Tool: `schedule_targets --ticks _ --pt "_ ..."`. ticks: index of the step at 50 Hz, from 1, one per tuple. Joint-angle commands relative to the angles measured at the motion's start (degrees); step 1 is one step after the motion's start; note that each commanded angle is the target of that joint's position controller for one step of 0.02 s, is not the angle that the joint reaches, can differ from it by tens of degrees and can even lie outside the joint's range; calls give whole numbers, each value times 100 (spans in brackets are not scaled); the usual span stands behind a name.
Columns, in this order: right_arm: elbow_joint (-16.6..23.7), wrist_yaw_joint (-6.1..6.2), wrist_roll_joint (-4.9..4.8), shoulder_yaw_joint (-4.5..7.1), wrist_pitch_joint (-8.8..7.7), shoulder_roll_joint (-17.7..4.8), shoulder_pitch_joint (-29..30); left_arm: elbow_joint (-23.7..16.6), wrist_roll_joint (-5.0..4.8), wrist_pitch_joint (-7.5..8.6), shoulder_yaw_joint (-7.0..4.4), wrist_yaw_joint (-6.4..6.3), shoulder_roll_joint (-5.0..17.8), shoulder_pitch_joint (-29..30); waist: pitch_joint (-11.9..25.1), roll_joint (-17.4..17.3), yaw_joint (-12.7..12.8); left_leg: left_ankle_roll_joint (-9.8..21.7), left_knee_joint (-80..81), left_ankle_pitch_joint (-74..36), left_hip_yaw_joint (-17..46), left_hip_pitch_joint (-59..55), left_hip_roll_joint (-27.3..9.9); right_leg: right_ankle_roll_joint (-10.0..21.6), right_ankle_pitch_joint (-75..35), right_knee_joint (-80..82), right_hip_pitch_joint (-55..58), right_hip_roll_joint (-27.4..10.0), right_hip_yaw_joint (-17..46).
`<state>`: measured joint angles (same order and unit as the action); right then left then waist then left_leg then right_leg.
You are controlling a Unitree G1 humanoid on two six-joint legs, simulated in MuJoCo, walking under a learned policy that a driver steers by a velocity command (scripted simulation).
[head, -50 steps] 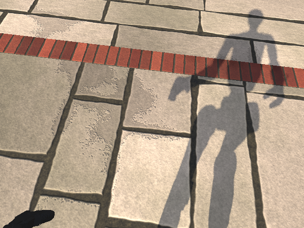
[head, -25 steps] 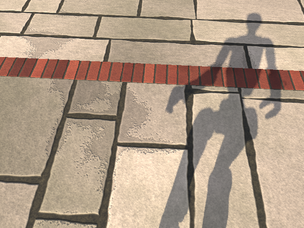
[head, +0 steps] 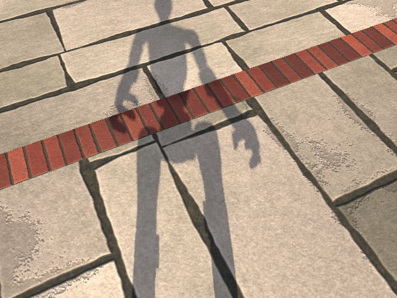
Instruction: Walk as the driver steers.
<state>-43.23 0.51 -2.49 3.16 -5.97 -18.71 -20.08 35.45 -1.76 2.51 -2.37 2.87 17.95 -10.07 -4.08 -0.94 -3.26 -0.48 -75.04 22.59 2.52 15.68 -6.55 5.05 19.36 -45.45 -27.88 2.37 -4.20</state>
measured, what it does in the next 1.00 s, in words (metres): walks ahead, turning left: left foot, then right foot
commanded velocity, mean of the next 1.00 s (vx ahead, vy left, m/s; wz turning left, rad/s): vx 0.97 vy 0.00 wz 0.69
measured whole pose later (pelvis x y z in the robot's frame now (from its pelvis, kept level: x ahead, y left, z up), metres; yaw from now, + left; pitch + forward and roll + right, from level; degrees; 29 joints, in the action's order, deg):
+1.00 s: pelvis +0.85 +0.05 +0.03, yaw +46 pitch +0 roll -4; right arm -34.0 -1.0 -2.6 3.7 -0.7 -19.5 -11.2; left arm 42.5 -0.2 5.5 -4.7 -0.2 17.8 -23.6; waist -1.1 -3.3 4.1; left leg 3.4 -77.7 15.1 1.1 41.3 -4.3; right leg -1.0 18.0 -24.5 -6.1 1.2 -4.0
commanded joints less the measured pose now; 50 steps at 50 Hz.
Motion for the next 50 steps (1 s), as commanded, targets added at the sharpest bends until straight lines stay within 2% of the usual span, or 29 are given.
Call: schedule_targets --ticks 1,2,6,9,12,14,16,18,19,20,21,22,23,24,25,28,30,32,35,37,38,39,40,41,42,43,44,47,50 --pt "674 34 -12 54 -189 -603 395 -90 240 249 -212 -25 652 -705 680 333 437 318 -323 -983 325 2791 -425 897 909 3001 2452 -1650 3007" --pt "519 -29 -63 59 -38 -575 115 -86 311 297 -157 -29 460 -532 557 643 258 317 -255 -1263 349 2509 -532 837 515 3138 1960 -1557 2551" --pt "406 -91 -48 -1 295 -254 464 215 266 516 -152 -90 301 -673 -185 383 296 223 561 -2148 535 2754 -210 198 -1424 3616 1339 -1058 676" --pt "532 -175 -6 -24 154 -198 1040 365 293 600 -117 -233 284 -850 -395 379 436 193 1992 -3281 -7 2561 248 -273 -2773 3940 1441 -703 -261" --pt "602 -369 -8 -85 13 1 1413 544 277 621 -109 -392 443 -1126 -384 202 546 350 3112 -3898 -538 2221 507 -669 -3969 4048 2048 -808 -603" --pt "669 -485 -28 -37 -32 -90 1487 607 307 536 -139 -516 676 -1197 -208 426 475 519 3607 -3732 -987 1927 892 -888 -5975 3608 2744 -902 -741" --pt "714 -525 -80 71 41 -305 1162 612 333 344 -230 -698 1000 -1172 203 817 136 644 3664 -3217 -1390 1428 1232 -1001 -8380 2569 3430 -1134 -819" --pt "336 -454 -95 329 257 -831 -624 405 399 193 -334 -817 1229 -550 861 964 -889 956 3340 -2389 -1261 -293 1322 -967 -9890 410 3053 -1353 -672" --pt "-103 -336 -67 457 367 -1115 -2362 192 348 206 -365 -749 1298 249 1206 510 -1811 1396 3793 -2688 -416 -1949 827 -901 -8417 -2154 1979 -1036 -610" --pt "-535 -273 60 237 405 -716 -2673 -10 390 404 10 -466 -87 523 621 -1797 -1390 1566 3504 -2716 3 -2951 698 -791 795 -5293 -521 290 -373" --pt "-132 -296 285 107 252 -472 -1621 -356 72 594 256 -303 -694 -371 1108 -2176 -246 2367 3890 -795 2535 -3287 152 -628 1834 -6338 -2213 433 938" --pt "227 -266 304 119 228 -299 -1305 -605 -50 796 256 -159 -152 -246 1415 -1179 -315 2713 5506 1447 4222 -3249 -489 -317 1201 -5858 -2643 334 1406" --pt "388 -250 258 139 181 -310 -933 -711 -41 886 170 -94 218 49 881 206 -25 2372 6313 2115 4540 -2353 -581 5 495 -4762 -2354 51 1409" --pt "589 -242 255 165 109 -452 -344 -677 57 857 165 -86 213 -94 415 850 468 2341 6493 2073 4521 -1260 -551 -32 58 -4030 -1973 -155 1446" --pt "736 -227 281 183 51 -537 68 -606 184 773 169 -148 208 -123 117 1003 656 2357 6548 1630 4305 -403 -255 -185 -80 -3588 -1583 -288 1524" --pt "777 -94 185 140 23 -371 367 -561 277 554 88 -375 466 -14 -253 774 738 2152 6528 121 2879 993 431 -665 -427 -1979 -798 -623 1300" --pt "647 35 29 140 63 -355 227 -840 388 525 196 -413 168 713 -300 325 389 1900 6366 -643 2012 1654 884 -884 -1406 -515 -12 -509 931" --pt "501 93 -47 201 135 -498 12 -1021 258 513 230 -381 -81 1191 -27 -71 11 1559 6145 -507 1796 1863 1086 -1046 -2282 620 928 -175 679" --pt "363 123 -99 216 225 -436 -237 -996 -62 520 10 -378 247 1140 319 -494 -92 1304 5512 -51 2294 689 922 -1194 -2256 1506 1167 -54 1067" --pt "380 121 -30 209 299 -333 -187 -854 -146 570 -176 -369 504 666 581 -652 250 1080 4693 -607 2429 -6 776 -1017 -1693 1733 1531 -107 1097" --pt "476 71 48 186 305 -296 -14 -683 -154 598 -326 -363 703 -239 1078 -647 805 846 3611 -1406 2219 2 887 -838 -1364 1560 2437 -259 1064" --pt "686 0 206 27 293 183 51 -491 -105 575 -424 -394 981 -1555 2082 -86 1341 625 1628 -1145 1721 869 1038 -534 -164 1246 4259 -1140 1952" --pt "988 -61 -67 -165 203 782 -958 -370 199 536 -482 -299 1590 -1790 2860 2715 634 392 -379 1212 1151 2730 1500 520 2138 2610 5747 -2631 5649" --pt "932 4 -275 -156 234 286 -761 -472 176 495 -462 -257 1215 -1390 2225 2543 723 376 -1167 456 823 3698 817 650 3750 3066 5241 -2809 6527" --pt "958 29 -151 -57 279 -137 -25 -509 129 450 -369 -299 713 -1119 1317 1557 946 348 -1366 -83 578 3928 623 454 3057 3001 4531 -2474 5386" --pt "1026 11 21 -19 305 -239 416 -387 173 389 -322 -321 583 -1082 891 631 972 354 -1191 -386 420 3727 415 308 1810 2875 3879 -2193 4241" --pt "1167 -27 137 4 300 -214 785 -241 224 363 -301 -329 530 -1078 508 270 928 385 -878 -554 416 3557 241 247 885 2874 3298 -1931 3448" --pt "1301 -153 -42 3 443 -5 843 177 174 402 -177 -296 92 -942 134 697 592 438 -475 -616 405 3328 -123 130 -263 3081 2632 -1601 2107" --pt "1402 -221 10 -51 505 77 1020 456 156 413 -220 -278 244 -909 -101 521 424 372 -165 -1095 376 3663 -231 180 -1267 3276 2462 -1657 1297"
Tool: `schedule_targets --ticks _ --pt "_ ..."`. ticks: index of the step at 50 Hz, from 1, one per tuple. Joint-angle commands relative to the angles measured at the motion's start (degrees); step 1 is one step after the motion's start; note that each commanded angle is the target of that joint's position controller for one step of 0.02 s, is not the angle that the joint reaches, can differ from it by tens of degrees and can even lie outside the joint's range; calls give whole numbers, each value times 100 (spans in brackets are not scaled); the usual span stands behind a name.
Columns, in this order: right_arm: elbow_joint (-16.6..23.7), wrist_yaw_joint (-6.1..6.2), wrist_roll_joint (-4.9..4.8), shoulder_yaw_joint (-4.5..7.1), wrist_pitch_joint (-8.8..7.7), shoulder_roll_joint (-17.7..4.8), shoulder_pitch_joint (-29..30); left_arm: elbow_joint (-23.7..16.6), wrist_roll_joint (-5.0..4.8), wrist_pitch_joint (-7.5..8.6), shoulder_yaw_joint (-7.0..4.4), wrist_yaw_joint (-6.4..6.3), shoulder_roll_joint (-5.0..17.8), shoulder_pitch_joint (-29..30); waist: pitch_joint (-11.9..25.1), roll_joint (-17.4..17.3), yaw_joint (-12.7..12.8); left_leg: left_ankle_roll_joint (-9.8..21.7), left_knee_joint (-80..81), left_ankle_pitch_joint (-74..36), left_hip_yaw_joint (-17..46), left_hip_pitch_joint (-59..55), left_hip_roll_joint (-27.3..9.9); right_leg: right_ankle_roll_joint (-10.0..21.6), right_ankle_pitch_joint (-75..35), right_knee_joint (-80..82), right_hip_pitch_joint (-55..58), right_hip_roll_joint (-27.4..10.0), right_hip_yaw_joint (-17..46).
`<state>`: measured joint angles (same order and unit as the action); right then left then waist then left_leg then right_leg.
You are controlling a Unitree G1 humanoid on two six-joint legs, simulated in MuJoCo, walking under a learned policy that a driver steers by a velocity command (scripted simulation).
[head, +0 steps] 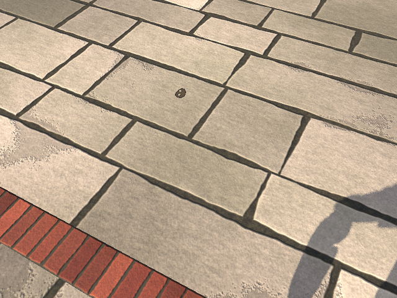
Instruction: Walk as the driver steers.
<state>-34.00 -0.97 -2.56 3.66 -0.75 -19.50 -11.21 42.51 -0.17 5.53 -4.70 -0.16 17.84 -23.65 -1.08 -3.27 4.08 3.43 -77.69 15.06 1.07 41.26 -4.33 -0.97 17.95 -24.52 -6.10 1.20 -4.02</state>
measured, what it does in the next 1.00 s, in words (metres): goes down: left foot, then right foot 0.13 m lower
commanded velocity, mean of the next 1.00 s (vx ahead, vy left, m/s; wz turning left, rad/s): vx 1.00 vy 0.00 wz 0.12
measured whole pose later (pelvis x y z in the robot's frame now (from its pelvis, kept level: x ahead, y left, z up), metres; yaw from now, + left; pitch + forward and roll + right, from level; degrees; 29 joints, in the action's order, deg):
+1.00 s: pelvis +0.91 +0.10 -0.14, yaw +1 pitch +0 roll -3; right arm -35.7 0.8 0.3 -1.3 -7.9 -13.1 -7.6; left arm 44.8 -0.2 4.4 -2.5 1.0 13.9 -25.2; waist -1.9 0.1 3.0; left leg -1.5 -69.1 19.8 10.1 36.6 -3.5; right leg 7.8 17.4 -32.2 -14.6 11.8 4.3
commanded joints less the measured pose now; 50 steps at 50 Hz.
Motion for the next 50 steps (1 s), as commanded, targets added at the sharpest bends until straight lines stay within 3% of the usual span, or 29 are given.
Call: schedule_targets --ticks 1,6,9,11,12,13,14,15,16,18,20,21,23,24,25,29,33,36,38,39,40,41,42,43,44,45,46,49,50 --pt "511 -92 27 -111 -29 126 231 -208 34 109 4 15 325 529 -516 678 -350 -56 416 -632 502 1109 -435 765 -1359 1297 155 -1496 973" --pt "687 -304 49 -173 -161 138 1190 101 80 122 -38 -60 765 181 -959 347 -18 104 2412 -1851 -305 720 -230 444 -2692 1572 449 -1379 -278" --pt "763 -453 -12 -50 -280 -144 1508 276 89 47 -87 -135 1145 -126 -686 650 -77 402 3398 -1815 -1188 -606 540 182 -6043 1110 878 -1317 -804" --pt "569 -444 -91 182 -263 -524 505 272 102 -87 -165 -238 1474 -51 -58 1202 -821 641 3324 -1162 -1294 -1935 957 161 -8258 -421 930 -1516 -897" --pt "231 -387 -147 409 -198 -935 -863 120 142 -126 -182 -242 1538 279 606 1318 -1548 884 3196 -880 -1059 -3534 1020 214 -8587 -1914 308 -1555 -778" --pt "-140 -268 -185 584 -113 -1225 -2110 -24 90 -77 -132 -241 1313 504 946 789 -2071 1182 3670 -797 -353 -5499 790 180 -5885 -4170 -1144 -1075 -774" --pt "23 -208 -122 559 -146 -1447 -1494 -352 127 125 177 -144 224 -126 1219 -1410 -1009 2221 4453 837 2559 -6846 -416 -48 986 -6704 -3425 154 -186" --pt "278 -181 55 436 -276 -1147 -1383 -774 -145 450 193 -49 610 276 2310 -1173 -1062 2821 5853 2812 5294 -7041 -1134 115 956 -6926 -4224 276 1331" --pt "206 -155 135 380 -372 -799 -1466 -977 -279 576 127 -29 961 1201 1515 -319 -1227 2289 6302 2408 5037 -6291 -1001 305 527 -6265 -4290 -10 1470" --pt "128 -169 176 274 -531 -482 -732 -715 -173 494 155 -54 734 966 488 925 -415 1922 6149 900 3670 -4237 -684 292 154 -4889 -3441 -508 1443" --pt "174 -126 312 96 -543 -87 -187 -371 -95 184 115 4 686 402 164 635 -12 1737 6143 332 2633 -2992 -404 140 299 -4245 -2731 -823 1271" --pt "70 -88 264 76 -540 -75 -191 -390 -36 66 137 3 579 480 -43 548 -15 1663 6176 -106 2252 -2437 -373 34 525 -3951 -2597 -878 1031" --pt "-153 49 270 100 -617 -215 -419 -492 31 48 165 43 427 1093 -422 661 -187 1247 5997 -553 1078 -1470 150 40 -1727 -2765 -2372 -905 961" --pt "-327 163 161 81 -597 -213 -471 -514 139 53 244 115 201 1261 -479 284 -254 1118 5827 -250 567 -1074 409 16 -2982 -2043 -2031 -837 792" --pt "-371 220 217 49 -628 -194 -547 -438 142 70 281 198 106 1256 -330 143 -346 996 5715 -70 248 -893 473 75 -4037 -1646 -1599 -727 717" --pt "-631 182 196 -3 -771 -207 -1048 -597 -50 0 217 293 285 1735 -324 161 -729 879 5179 273 247 -1804 -62 259 -4481 -1445 -2127 -568 985" --pt "-889 307 287 6 -537 -201 -1683 -866 -111 12 209 528 305 2362 -878 370 -1038 797 4333 -516 616 -4280 -753 520 -3824 -1196 -4795 -567 1293" --pt "-849 370 224 5 -383 -292 -1536 -942 -117 58 290 686 145 2587 -1055 288 -1090 543 4099 -1996 327 -4632 -1019 533 -3378 -807 -4859 -645 745" --pt "-770 380 211 6 -382 -517 -1111 -643 -68 70 154 675 343 1510 -491 84 -514 239 3301 -4148 -333 -3912 -684 595 -2984 -762 -2501 -174 -178" --pt "-829 330 261 35 -410 -632 -874 -263 -186 23 -46 579 682 121 188 -260 156 238 1899 -5233 -255 -3279 -728 880 -2646 -1246 -675 -121 -169" --pt "-768 210 306 36 -531 -692 -407 151 -215 -33 -266 448 1086 -1443 753 507 1092 -31 -410 -5463 -728 -2227 -141 1211 -3452 -920 1460 49 -202" --pt "-546 134 436 -150 -742 227 -615 445 -45 -109 -170 376 1147 -1936 624 2346 869 -427 -3792 2082 -652 684 738 1644 -4209 -1903 3316 -459 921" --pt "-101 102 63 -320 -884 103 -1478 186 91 -73 -128 358 1198 -1744 2274 2780 320 -616 -4141 2710 650 1376 943 2822 -2410 -1521 4650 -1435 3767" --pt "162 125 -80 -291 -954 -278 -707 58 27 -84 -238 221 1158 -1708 2633 1575 719 -634 -3067 1895 767 1758 815 2983 -385 53 4694 -1740 4923" --pt "333 170 -20 -277 -970 -299 47 -18 4 -78 -170 156 790 -1151 1801 218 517 -329 -1837 1061 710 1717 452 2457 998 800 3609 -1637 5266" --pt "301 216 -14 -314 -983 -222 76 -209 24 -28 -203 120 1074 -473 1233 -1 68 -311 -1455 839 810 1488 251 2549 1376 1020 2423 -1896 5788" --pt "204 247 112 -242 -947 -389 69 -429 123 97 -144 143 911 34 770 -479 -203 -267 -778 428 1133 982 117 2523 841 878 1210 -1832 5843" --pt "210 214 359 -205 -739 -272 211 -582 -68 56 12 47 474 896 -522 -100 -785 -593 1728 550 986 -308 -205 2175 -726 1027 -1791 -771 3627" --pt "360 181 441 -263 -732 -156 528 -572 -115 25 -7 -30 535 969 -623 151 -703 -648 2645 -88 695 -966 -132 2022 -1153 1066 -2417 -435 3026"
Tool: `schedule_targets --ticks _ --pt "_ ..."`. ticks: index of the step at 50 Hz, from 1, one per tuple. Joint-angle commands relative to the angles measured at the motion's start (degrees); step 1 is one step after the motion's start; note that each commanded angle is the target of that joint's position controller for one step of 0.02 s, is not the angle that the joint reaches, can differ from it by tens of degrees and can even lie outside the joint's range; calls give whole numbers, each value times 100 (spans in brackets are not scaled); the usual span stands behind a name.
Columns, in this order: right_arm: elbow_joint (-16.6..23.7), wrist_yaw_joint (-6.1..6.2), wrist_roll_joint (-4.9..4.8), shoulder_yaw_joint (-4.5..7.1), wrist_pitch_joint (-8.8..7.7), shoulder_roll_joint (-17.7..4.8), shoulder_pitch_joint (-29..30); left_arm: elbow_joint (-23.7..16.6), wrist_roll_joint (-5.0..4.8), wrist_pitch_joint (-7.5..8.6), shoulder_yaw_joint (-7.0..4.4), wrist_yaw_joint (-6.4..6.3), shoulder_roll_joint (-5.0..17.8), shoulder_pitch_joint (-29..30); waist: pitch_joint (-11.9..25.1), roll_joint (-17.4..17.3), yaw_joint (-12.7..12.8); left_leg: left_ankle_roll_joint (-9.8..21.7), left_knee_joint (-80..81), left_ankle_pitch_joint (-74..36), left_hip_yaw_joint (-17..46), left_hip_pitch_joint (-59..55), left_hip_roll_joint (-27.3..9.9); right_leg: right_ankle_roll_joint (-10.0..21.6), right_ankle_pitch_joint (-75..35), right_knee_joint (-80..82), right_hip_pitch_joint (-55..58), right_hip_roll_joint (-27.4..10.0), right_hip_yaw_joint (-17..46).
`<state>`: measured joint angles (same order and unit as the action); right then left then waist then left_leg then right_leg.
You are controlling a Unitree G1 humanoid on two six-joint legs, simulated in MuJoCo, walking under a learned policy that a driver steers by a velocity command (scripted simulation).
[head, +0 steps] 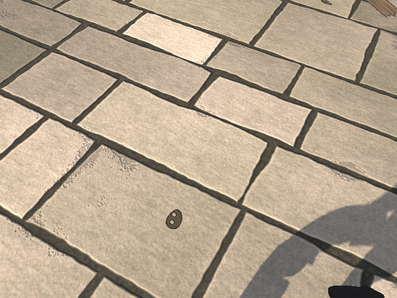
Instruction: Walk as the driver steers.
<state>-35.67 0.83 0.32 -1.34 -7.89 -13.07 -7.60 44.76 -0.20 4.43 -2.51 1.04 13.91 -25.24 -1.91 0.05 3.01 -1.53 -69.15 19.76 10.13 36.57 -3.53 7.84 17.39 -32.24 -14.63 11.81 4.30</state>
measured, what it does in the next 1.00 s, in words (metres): walks ahead, turning right: left foot, then right foot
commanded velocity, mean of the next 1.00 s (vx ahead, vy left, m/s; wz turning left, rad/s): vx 0.56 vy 0.00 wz -0.90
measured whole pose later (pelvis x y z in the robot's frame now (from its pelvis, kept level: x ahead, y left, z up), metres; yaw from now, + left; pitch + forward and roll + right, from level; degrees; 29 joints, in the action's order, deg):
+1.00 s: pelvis +0.66 -0.07 +0.01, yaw -53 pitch +1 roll +0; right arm -37.3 0.9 0.7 1.7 -1.7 -16.9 -4.2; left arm 34.2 -0.4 -3.0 -4.1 -2.0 18.0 -10.3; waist -1.7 -1.5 1.9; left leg -5.1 -39.5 10.3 8.6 28.9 1.1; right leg 3.3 11.4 -32.3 -20.0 12.4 15.6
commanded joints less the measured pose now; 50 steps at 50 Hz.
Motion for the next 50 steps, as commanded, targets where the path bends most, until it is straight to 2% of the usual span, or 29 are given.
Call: schedule_targets --ticks 1,3,6,7,8,9,10,11,12,13,14,16,18,21,25,27,28,29,30,31,32,33,34,35,37,40,44,48,50 --pt "564 -48 155 187 -8 -623 385 -736 -156 88 -272 -221 999 1062 -403 -59 -478 -179 2622 -1408 -548 -1421 31 929 -1055 1811 -2028 -1122 1679" --pt "604 -89 0 267 32 -635 438 -595 -225 50 -345 -248 1129 653 -92 166 -261 -298 3220 -2641 -766 -2422 386 676 -597 1763 -2064 -1071 1702" --pt "586 -12 -203 467 41 -917 317 -492 -293 -22 -347 -250 966 341 161 281 -363 -233 3892 -2274 -474 -2789 455 302 -586 983 -867 -1076 1916" --pt "482 17 -244 609 20 -1096 -257 -519 -225 -44 -336 -222 939 414 508 340 -779 -145 3863 -1900 -567 -3402 515 94 -1399 154 -642 -957 1773" --pt "268 39 -250 741 7 -1268 -1409 -692 -95 -50 -283 -167 823 739 1189 424 -1460 -27 3356 -1463 -524 -4611 270 -182 -2139 -1197 -917 -801 1507" --pt "11 76 -217 805 52 -1619 -2746 -921 130 -47 -64 -105 157 805 2007 -625 -1760 258 3474 197 931 -6038 -754 -336 69 -3418 -1742 -542 1124" --pt "-18 -36 55 844 11 -2094 -2454 -1210 -369 19 77 -77 -175 -292 2471 -3200 -802 1355 5155 2477 4874 -6531 -2228 -448 1409 -5273 -3203 -452 739" --pt "214 -22 -1 782 45 -1481 -1768 -994 -484 -58 17 -136 385 41 1499 -2077 -965 1361 5546 3872 4968 -5801 -2026 -438 717 -5637 -3831 -1004 568" --pt "190 7 -54 703 96 -1101 -1460 -1079 -321 -106 -50 -117 663 729 677 -1293 -1045 1163 5433 2946 3758 -5045 -1761 -397 374 -5571 -3966 -1185 357" --pt "82 -18 9 671 132 -1001 -1355 -1172 -177 -140 -61 -95 626 1194 280 -320 -990 1019 5364 1637 2757 -4312 -1496 -366 214 -5343 -3669 -1398 238" --pt "-35 -25 50 641 129 -917 -1188 -1304 -97 -146 -91 -56 600 1405 55 -238 -811 1000 5335 780 2054 -3748 -1335 -345 26 -5007 -3476 -1597 284" --pt "-218 -50 1 554 100 -606 -946 -1369 -240 -267 -118 39 535 1369 -102 -534 -527 871 5486 -23 1010 -3199 -1129 -351 19 -4648 -3157 -1869 292" --pt "-392 -63 -57 547 96 -580 -880 -1516 -218 -354 -78 70 451 1597 -344 -386 -414 894 5636 -1059 313 -3008 -1152 -420 -135 -4404 -3376 -1994 228" --pt "-463 29 11 629 126 -983 -398 -1667 -53 -299 -45 115 495 1916 -606 -250 -233 823 5738 -3009 -1000 -2412 -892 -664 -1164 -2848 -2893 -1860 -208" --pt "-649 167 -61 742 151 -1550 -676 -1553 -44 -236 -153 333 642 2112 -62 -324 -337 414 5232 -4658 -1960 -2792 -563 -569 -2567 -871 -1113 -1190 -1024" --pt "-598 191 -189 823 231 -1755 -658 -1373 -72 -297 -339 369 1008 1461 359 -583 69 307 4141 -6293 -2035 -3198 -689 -324 -2113 -704 -324 -785 -1224" --pt "-516 178 -231 863 272 -1821 -535 -1177 -83 -346 -501 342 1303 629 732 -578 512 283 3045 -6625 -1979 -2986 -754 -109 -2007 -628 620 -661 -1153" --pt "-405 127 -261 829 250 -1653 -420 -952 -105 -406 -660 241 1559 -228 1024 -156 949 77 1435 -5205 -1957 -2166 -524 148 -2478 -184 1942 -738 -772" --pt "-347 11 -2 593 216 -747 -742 -920 -184 -441 -617 91 1708 28 794 1317 432 -132 -630 1198 -1836 -879 433 492 -4341 -52 2585 -1406 381" --pt "-250 -91 142 454 142 -572 -1730 -1466 121 -339 -494 79 1973 720 1723 1876 -394 -293 -2334 2311 -813 169 864 1669 -6783 -318 3258 -2612 2898" --pt "-35 -111 39 514 96 -1290 -1639 -1669 242 -303 -566 148 1973 810 2980 1116 -25 -251 -2633 1664 24 404 796 2206 -4646 680 3691 -3162 4104" --pt "118 -63 -91 545 103 -1473 -890 -1684 124 -268 -574 162 1829 1057 2457 283 0 -141 -1992 1001 20 676 628 1936 -2148 1241 3028 -2839 4208" --pt "133 36 -53 554 188 -1432 -519 -1701 -41 -241 -500 128 1530 1410 1634 -399 -198 -163 -1361 628 15 651 411 1510 -1284 1371 2069 -2491 3817" --pt "87 92 16 548 293 -1385 -468 -1709 -73 -226 -439 93 1386 1585 1214 -518 -382 -202 -980 530 44 336 344 1335 -1560 1453 1243 -2273 3503" --pt "87 107 70 577 445 -1358 -403 -1670 -11 -294 -447 6 1346 1781 765 -267 -577 -287 -102 549 -29 -281 290 1118 -2660 1434 134 -1863 2639" --pt "142 104 146 469 451 -904 -91 -1496 -37 -431 -484 -201 1406 1562 958 -215 -504 -449 1081 119 -237 -685 513 874 -4172 1030 -333 -1462 2068" --pt "100 46 41 428 574 -829 101 -1476 -67 -668 -409 -368 1233 1614 1270 305 -361 -546 1924 -983 -317 -1086 549 457 -3099 840 -438 -1298 1835" --pt "268 23 31 441 563 -883 510 -1418 -2 -690 -313 -317 1023 1497 934 770 -126 -392 2722 -934 -280 -1345 491 377 -1889 708 -373 -1410 2239" --pt "254 -22 41 487 486 -902 386 -1409 -15 -677 -263 -289 919 1552 842 880 -226 -185 3662 -1199 -330 -1798 437 244 -1684 414 -220 -1409 2413"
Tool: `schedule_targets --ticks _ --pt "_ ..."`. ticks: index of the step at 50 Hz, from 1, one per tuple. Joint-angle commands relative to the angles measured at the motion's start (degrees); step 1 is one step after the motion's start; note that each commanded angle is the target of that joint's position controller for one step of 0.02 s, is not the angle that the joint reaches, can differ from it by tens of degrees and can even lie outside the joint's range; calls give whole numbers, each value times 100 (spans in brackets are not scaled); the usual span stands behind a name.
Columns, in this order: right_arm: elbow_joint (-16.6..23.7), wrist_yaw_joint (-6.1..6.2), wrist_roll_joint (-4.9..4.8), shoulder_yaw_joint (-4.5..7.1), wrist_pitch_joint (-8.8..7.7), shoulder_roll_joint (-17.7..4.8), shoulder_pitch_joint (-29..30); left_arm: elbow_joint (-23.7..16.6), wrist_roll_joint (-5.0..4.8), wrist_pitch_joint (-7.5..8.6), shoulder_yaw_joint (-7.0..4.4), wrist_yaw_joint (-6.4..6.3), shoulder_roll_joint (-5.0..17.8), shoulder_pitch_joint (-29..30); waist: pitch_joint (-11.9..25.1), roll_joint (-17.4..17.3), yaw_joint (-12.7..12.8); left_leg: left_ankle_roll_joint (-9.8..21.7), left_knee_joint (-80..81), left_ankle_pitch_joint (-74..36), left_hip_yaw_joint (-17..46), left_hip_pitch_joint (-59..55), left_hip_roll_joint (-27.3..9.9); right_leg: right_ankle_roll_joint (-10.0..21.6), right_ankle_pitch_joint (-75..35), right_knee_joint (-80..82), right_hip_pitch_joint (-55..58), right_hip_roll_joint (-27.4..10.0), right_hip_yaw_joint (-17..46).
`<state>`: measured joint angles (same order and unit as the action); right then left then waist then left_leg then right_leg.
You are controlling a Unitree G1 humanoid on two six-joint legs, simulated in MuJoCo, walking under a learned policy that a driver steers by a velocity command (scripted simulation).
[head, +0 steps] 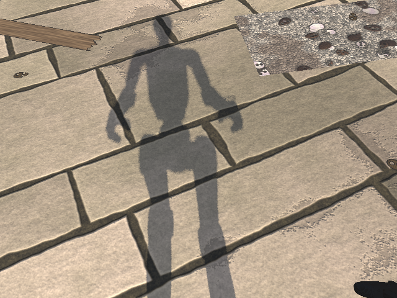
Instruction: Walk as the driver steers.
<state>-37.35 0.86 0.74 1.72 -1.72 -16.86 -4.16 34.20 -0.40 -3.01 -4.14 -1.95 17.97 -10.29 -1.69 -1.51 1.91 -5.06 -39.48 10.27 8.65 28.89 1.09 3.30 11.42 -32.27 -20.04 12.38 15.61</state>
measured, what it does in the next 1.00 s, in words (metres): walks ahead: left foot, then right foot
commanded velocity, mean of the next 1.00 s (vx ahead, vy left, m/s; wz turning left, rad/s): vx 0.19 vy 0.00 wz -0.11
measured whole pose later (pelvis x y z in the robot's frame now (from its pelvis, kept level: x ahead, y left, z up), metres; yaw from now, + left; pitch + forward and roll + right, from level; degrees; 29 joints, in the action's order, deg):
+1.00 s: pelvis +0.15 +0.07 +0.00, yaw -4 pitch +2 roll +0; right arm -44.8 -1.4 -0.8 3.0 -6.8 -17.0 -14.5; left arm 46.8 -2.4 4.1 -2.8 0.1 16.4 -21.6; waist 1.0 2.0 -0.1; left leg 2.3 -35.6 18.9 -3.4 18.6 0.4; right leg 3.8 24.8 -57.8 -17.2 -1.2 6.4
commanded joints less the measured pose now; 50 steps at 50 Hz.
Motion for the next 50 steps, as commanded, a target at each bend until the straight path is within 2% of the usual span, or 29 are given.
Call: schedule_targets --ticks 1,2,3,4,5,6,7,10,12,14,17,18,19,20,22,32,33,34,35,36,38,40,43,45,46,47,48,49,50 --pt "380 -48 22 204 -165 -510 -77 -308 -17 72 -62 22 402 9 720 973 -200 335 1422 -885 -205 -1470 -145 510 -725 194 236 -1310 1217" --pt "463 -43 135 221 -172 -718 -13 -226 51 92 28 48 103 -440 838 149 20 685 1660 -2035 622 -2050 -1035 156 861 -653 -62 -879 751" --pt "514 -21 278 280 -94 -1019 44 -175 -14 100 -19 47 290 -953 736 -1183 285 1658 1758 -3252 1720 -2315 -2056 -263 2690 -1687 -743 -67 -63" --pt "395 -23 236 313 -84 -925 -272 -200 30 146 -148 28 781 -661 779 -1276 3 2175 2048 -2506 2604 -2025 -2427 -536 2706 -2702 -1072 -361 -286" --pt "396 -19 147 283 -73 -786 -307 -159 -10 119 -235 -2 1018 -294 671 -757 -155 2061 1986 -1820 2298 -1897 -2144 -649 2312 -3288 -1111 -522 -276" --pt "387 -8 61 241 -31 -653 -195 -58 -3 36 -235 -33 906 -224 593 -418 -121 1801 1932 -1277 1809 -1780 -1798 -735 1999 -3561 -1111 -578 -336" --pt "404 2 -10 189 0 -543 -94 -15 20 -47 -204 -53 768 -245 527 -406 -108 1655 1954 -980 1532 -1673 -1614 -811 1831 -3751 -1085 -617 -387" --pt "343 -1 16 99 100 -319 94 48 -15 -57 -35 -1 234 -259 461 -669 -25 1370 2109 -443 627 -1433 -946 -890 1423 -2751 -570 -832 -984" --pt "242 -1 3 130 161 -363 -122 48 -1 -8 47 31 48 -60 555 -967 -220 1414 2083 -291 528 -1670 -860 -899 1494 -1588 -170 -1032 -1239" --pt "119 7 -6 179 200 -521 -456 103 -27 34 38 67 119 15 620 -1124 -392 1565 2015 -205 753 -1937 -1029 -824 1419 -694 114 -1103 -1285" --pt "-8 22 -114 164 200 -524 -640 406 1 78 3 104 194 -368 566 -915 -209 1358 1857 -138 763 -1608 -991 -497 123 976 999 -1054 -1385" --pt "-64 6 -98 144 139 -486 -780 382 81 89 -7 95 351 -345 600 -669 -238 1101 1767 -38 665 -1292 -943 -317 -207 961 1379 -1309 -1092" --pt "9 -42 -8 119 42 -399 -850 394 160 93 -81 72 706 -292 658 106 -431 829 1522 48 200 -1010 -613 -60 -635 578 1445 -1693 -724" --pt "37 -72 62 85 -23 -249 -606 510 163 119 -44 104 441 -293 649 672 -370 547 1320 255 -368 -1340 -231 136 38 735 869 -1720 -625" --pt "7 -73 89 83 -19 -181 -304 521 214 205 88 125 66 -134 390 638 -311 398 1185 25 -428 -1704 -182 46 753 1033 317 -1681 -575" --pt "-393 42 7 148 73 -182 -534 857 108 375 144 47 63 -435 41 279 -269 430 1199 -471 -349 -1816 -231 -131 348 932 198 -1483 -737" --pt "-502 50 -9 149 89 -153 -660 966 80 358 113 36 119 -688 272 364 -194 425 998 500 -610 -1797 -6 -33 1470 1099 342 -1438 -727" --pt "-512 52 -88 194 82 -242 -617 996 20 331 7 31 437 -884 76 662 -54 431 498 1634 -942 -1253 276 243 2905 1405 409 -1643 -299" --pt "-376 28 -182 224 20 -319 -297 991 -13 350 -61 38 693 -1091 -320 1013 145 445 -79 1872 -1138 -350 306 637 4073 2011 562 -2251 599" --pt "-183 -4 -314 210 -92 -288 52 994 -57 426 -123 32 902 -1065 -789 1356 234 578 -708 1595 -957 306 0 1057 4454 2519 553 -2938 1565" --pt "-81 -87 -374 236 -326 -367 179 1008 -61 641 -65 21 640 -1005 -1059 1121 190 822 -1237 1521 -471 1585 -534 1289 3478 2631 1399 -3313 1933" --pt "-113 -189 -303 184 -475 -294 152 977 -110 712 -45 78 503 -892 -637 850 165 900 -498 1197 -529 1451 -698 1010 2329 2439 1977 -3057 1159" --pt "-333 -283 -244 155 -502 -218 -254 886 -150 687 -89 169 675 -617 -159 972 -85 701 498 444 -1215 -772 -251 773 1547 2286 940 -2385 -80" --pt "-683 -234 -285 251 -433 -378 -1209 865 -116 688 -50 203 595 -579 -4 746 -564 615 614 154 -1548 -2324 49 694 1354 1733 -22 -2198 -423" --pt "-895 -173 -324 347 -402 -547 -2015 833 -38 720 21 226 430 -489 235 512 -1004 701 666 362 -1494 -3256 68 569 644 793 -503 -1999 -689" --pt "-1107 -110 -265 467 -401 -970 -3118 659 66 784 131 243 59 -181 562 -560 -1556 997 1195 1296 -226 -4291 -767 234 244 -1572 -1456 -1538 -1216" --pt "-1002 -179 -82 474 -480 -1450 -3352 293 -94 946 249 201 -439 -417 985 -2056 -1208 1841 2540 3551 3306 -4809 -2130 52 1953 -3555 -2819 -829 -1029" --pt "-842 -245 -64 341 -542 -994 -2653 269 -359 1025 162 198 24 -333 460 -1077 -931 2017 3013 4520 4102 -4338 -2475 182 1479 -4369 -3667 -1220 -642" --pt "-761 -263 -91 265 -575 -792 -2284 190 -368 1057 144 229 208 47 -42 -594 -822 1929 2916 3884 3408 -3943 -2426 306 924 -4474 -4040 -1557 -773"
